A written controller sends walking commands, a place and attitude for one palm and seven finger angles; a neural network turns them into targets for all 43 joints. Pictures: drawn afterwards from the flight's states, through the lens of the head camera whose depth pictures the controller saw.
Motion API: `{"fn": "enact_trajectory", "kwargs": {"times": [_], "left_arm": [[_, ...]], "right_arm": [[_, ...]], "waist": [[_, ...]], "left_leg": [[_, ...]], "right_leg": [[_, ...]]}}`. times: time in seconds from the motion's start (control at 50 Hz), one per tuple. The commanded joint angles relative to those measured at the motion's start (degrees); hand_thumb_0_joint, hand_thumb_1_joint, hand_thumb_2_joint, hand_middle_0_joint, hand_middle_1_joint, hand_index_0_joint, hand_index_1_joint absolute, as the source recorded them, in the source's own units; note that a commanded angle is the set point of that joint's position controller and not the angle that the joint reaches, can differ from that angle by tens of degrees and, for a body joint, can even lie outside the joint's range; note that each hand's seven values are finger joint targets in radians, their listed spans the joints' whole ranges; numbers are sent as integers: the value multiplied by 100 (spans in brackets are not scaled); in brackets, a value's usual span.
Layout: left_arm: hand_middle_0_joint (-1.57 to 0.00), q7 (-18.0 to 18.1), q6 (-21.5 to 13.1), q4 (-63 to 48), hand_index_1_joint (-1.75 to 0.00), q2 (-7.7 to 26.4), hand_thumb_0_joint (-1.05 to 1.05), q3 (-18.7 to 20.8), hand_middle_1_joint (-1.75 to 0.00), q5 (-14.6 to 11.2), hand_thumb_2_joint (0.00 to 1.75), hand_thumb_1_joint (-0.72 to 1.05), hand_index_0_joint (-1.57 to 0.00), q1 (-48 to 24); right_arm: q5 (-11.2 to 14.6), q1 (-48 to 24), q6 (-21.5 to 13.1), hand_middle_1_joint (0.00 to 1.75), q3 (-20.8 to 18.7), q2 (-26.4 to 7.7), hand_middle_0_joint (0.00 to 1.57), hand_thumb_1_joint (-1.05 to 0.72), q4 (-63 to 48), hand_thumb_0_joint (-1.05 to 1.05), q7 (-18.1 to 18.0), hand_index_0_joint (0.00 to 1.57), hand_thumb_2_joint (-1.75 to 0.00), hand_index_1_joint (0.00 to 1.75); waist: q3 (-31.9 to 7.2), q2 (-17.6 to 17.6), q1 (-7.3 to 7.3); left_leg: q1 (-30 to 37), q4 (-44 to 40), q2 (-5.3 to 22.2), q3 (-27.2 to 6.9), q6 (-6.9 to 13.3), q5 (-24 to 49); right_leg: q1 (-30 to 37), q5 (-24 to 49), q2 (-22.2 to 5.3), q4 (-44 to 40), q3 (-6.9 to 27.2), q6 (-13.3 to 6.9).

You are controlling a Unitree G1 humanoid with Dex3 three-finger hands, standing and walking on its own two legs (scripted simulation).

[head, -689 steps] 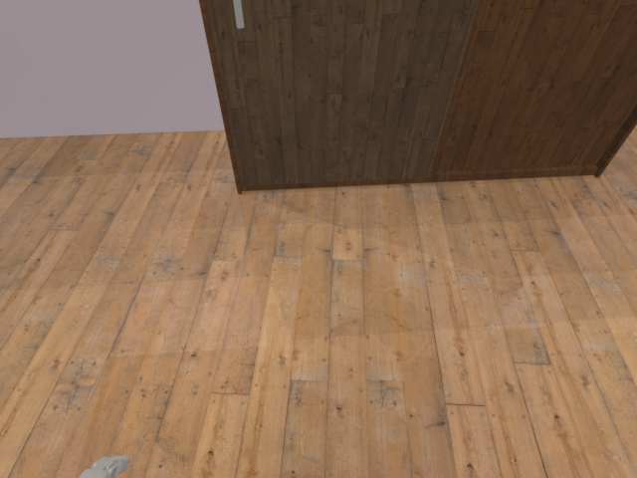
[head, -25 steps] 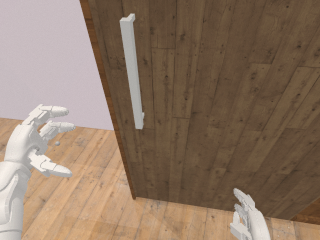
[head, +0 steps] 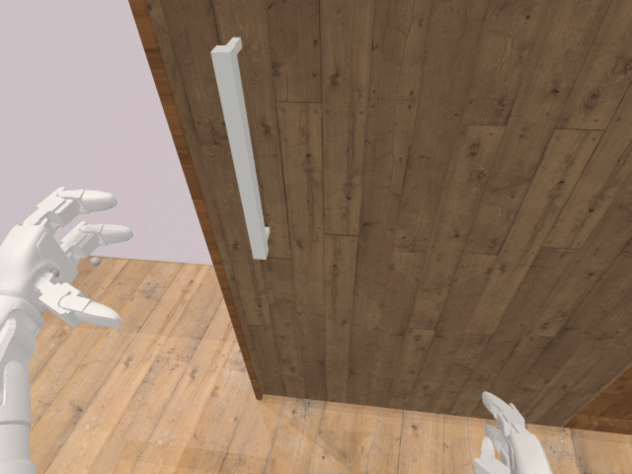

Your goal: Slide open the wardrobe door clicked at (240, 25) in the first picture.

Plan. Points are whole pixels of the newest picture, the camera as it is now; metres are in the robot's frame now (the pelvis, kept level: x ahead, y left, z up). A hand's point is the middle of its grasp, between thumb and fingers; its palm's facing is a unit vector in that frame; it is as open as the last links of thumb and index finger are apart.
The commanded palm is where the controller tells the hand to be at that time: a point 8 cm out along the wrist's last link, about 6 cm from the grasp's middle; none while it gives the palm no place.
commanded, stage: raise the hand with hooked fingers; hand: left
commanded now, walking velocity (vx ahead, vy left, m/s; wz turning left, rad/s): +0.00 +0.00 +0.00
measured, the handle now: (249, 165) +0.48 +0.15 +0.17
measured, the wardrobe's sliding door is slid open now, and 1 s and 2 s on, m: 0.00 0.00 0.00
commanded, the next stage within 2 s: move the hooked fingers beside the handle in 0.20 s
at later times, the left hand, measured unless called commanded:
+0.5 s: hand (103, 255) +0.29 +0.27 +0.17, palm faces +0.08 -1.00 -0.05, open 14.0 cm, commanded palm +0.26 +0.31 +0.18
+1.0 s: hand (152, 224) +0.35 +0.24 +0.17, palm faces +0.04 -1.00 -0.04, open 14.0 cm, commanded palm +0.32 +0.29 +0.17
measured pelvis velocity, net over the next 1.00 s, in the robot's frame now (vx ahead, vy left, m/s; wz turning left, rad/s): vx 0.01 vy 0.00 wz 0.00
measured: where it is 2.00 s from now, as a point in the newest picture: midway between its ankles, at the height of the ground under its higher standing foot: outside the picture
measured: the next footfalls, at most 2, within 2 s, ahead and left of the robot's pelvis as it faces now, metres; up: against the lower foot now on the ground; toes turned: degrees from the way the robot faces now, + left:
none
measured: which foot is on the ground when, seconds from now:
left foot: down 0.00-1.00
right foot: down 0.00-1.00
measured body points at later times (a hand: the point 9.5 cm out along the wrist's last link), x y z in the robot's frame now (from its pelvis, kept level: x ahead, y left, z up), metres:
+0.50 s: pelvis +0.00 +0.00 +0.00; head -0.02 -0.02 +0.45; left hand +0.28 +0.33 +0.18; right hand +0.19 -0.22 -0.07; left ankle +0.00 +0.11 -0.74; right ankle +0.02 -0.10 -0.74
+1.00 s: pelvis +0.01 +0.00 +0.00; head +0.00 -0.02 +0.45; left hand +0.34 +0.30 +0.17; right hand +0.17 -0.23 -0.09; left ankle +0.00 +0.12 -0.74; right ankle +0.02 -0.10 -0.74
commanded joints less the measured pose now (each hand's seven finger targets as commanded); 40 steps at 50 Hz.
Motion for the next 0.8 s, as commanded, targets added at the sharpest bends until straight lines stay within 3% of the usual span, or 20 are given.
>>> {"fn": "enact_trajectory", "kwargs": {"times": [0.0,0.06,0.12,0.14,0.22,0.26,0.3,0.36,0.38,0.4,0.44,0.52,0.6,0.64,0.66,0.7,0.74,0.78], "left_arm": [[-30,142,-490,-1331,-120,1813,0,651,-120,-61,30,-50,-30,-1835],[-30,113,-415,-1075,-120,1689,0,511,-120,-31,30,-50,-30,-1853],[-30,30,-380,-1030,-120,1673,0,474,-120,-64,30,-50,-30,-1804],[-30,7,-367,-1056,-120,1674,0,459,-120,-60,30,-50,-30,-1852],[-30,-26,-384,-1006,-120,1719,0,570,-120,-133,30,-50,-30,-1727],[-30,-36,-385,-1049,-120,1700,0,527,-120,-123,30,-50,-30,-1792],[-30,-7,-373,-949,-120,1788,0,615,-120,-118,30,-50,-30,-1748],[-30,13,-411,-792,-120,1592,0,314,-120,-64,30,-50,-30,-2242],[-30,24,-434,-838,-120,1574,0,259,-120,-32,30,-50,-30,-2348],[-30,35,-440,-795,-120,1489,0,118,-120,-15,30,-50,-30,-2483],[-30,78,-490,-683,-120,1616,0,183,-120,31,30,-50,-30,-2712],[-30,132,-571,-801,-120,1626,0,231,-120,56,30,-50,-30,-2670],[-30,181,-464,-331,-120,1547,0,249,-120,72,30,-50,-30,-2358],[-30,222,-410,-242,-120,1476,0,108,-120,112,30,-50,-30,-2670],[-30,261,-408,-260,-120,1522,0,130,-120,146,30,-50,-30,-2782],[-30,325,-421,-188,-120,1685,0,261,-120,178,30,-50,-30,-2783],[-30,352,-527,-547,-120,1408,0,-31,-120,190,30,-50,-30,-3190],[-30,407,-598,-517,-120,1431,0,20,-120,190,30,-50,-30,-3165]], "right_arm": [[-2,-847,-389,30,-239,-574,20,-90,-924,0,-85,20,-90,30],[16,-831,-399,30,-223,-572,20,-90,-904,0,-120,20,-90,30],[23,-858,-388,30,-226,-586,20,-90,-907,0,-127,20,-90,30],[28,-870,-388,30,-224,-585,20,-90,-915,0,-128,20,-90,30],[14,-871,-392,30,-221,-580,20,-90,-921,0,-107,20,-90,30],[25,-870,-391,30,-220,-568,20,-90,-925,0,-111,20,-90,30],[5,-865,-387,30,-225,-584,20,-90,-903,0,-110,20,-90,30],[35,-831,-387,30,-216,-578,20,-90,-859,0,-151,20,-90,30],[43,-827,-397,30,-221,-582,20,-90,-854,0,-166,20,-90,30],[32,-848,-393,30,-197,-562,20,-90,-849,0,-171,20,-90,30],[30,-791,-395,30,-223,-600,20,-90,-797,0,-198,20,-90,30],[2,-823,-407,30,-224,-568,20,-90,-860,0,-176,20,-90,30],[9,-747,-349,30,-242,-585,20,-90,-819,0,-132,20,-90,30],[27,-735,-322,30,-248,-598,20,-90,-806,0,-139,20,-90,30],[26,-720,-323,30,-263,-616,20,-90,-821,0,-141,20,-90,30],[18,-691,-292,30,-274,-629,20,-90,-821,0,-146,20,-90,30],[25,-732,-320,30,-256,-567,20,-90,-877,0,-149,20,-90,30],[12,-641,-325,30,-270,-577,20,-90,-857,0,-164,20,-90,30]], "waist": [[-904,280,62],[-728,262,23],[-814,14,11],[-851,147,18],[-960,-75,35],[-958,100,32],[-914,5,45],[-774,8,-78],[-846,203,-89],[-789,106,-108],[-900,124,-133],[-1320,193,-26],[-999,-116,7],[-895,-35,-68],[-945,81,-67],[-1061,-81,-48],[-1273,319,-101],[-1471,147,-90]], "left_leg": [[202,-458,-85,-410,143,935],[149,-532,-93,-436,142,705],[128,-473,-92,-422,165,720],[151,-464,-99,-412,161,742],[113,-386,-95,-421,163,843],[142,-397,-104,-418,155,826],[93,-351,-89,-411,163,843],[78,-421,-87,-465,147,588],[152,-429,-93,-457,143,560],[132,-398,-79,-455,148,537],[147,-417,-83,-495,150,581],[273,-386,-95,-496,147,961],[39,-412,-65,-459,140,1008],[-14,-442,-64,-450,132,805],[-10,-447,-68,-466,124,787],[11,-420,-54,-445,141,831],[218,-420,-68,-459,121,996],[322,-417,-60,-491,111,1155]], "right_leg": [[289,909,21,-498,438,-31],[176,675,13,-552,428,-22],[233,704,-12,-568,497,16],[228,739,-11,-549,484,6],[285,896,-25,-498,500,26],[231,875,-10,-482,477,18],[228,867,-19,-492,520,13],[13,552,-5,-525,476,12],[-10,502,-3,-520,471,4],[-43,470,-11,-541,526,1],[15,518,-18,-501,484,-10],[272,989,-40,-367,460,-44],[198,1078,-26,-363,410,-28],[35,872,-40,-395,433,-18],[48,817,-47,-379,433,-31],[114,811,-35,-386,450,-34],[143,1007,-46,-323,453,-56],[205,1165,-24,-277,406,-57]]}}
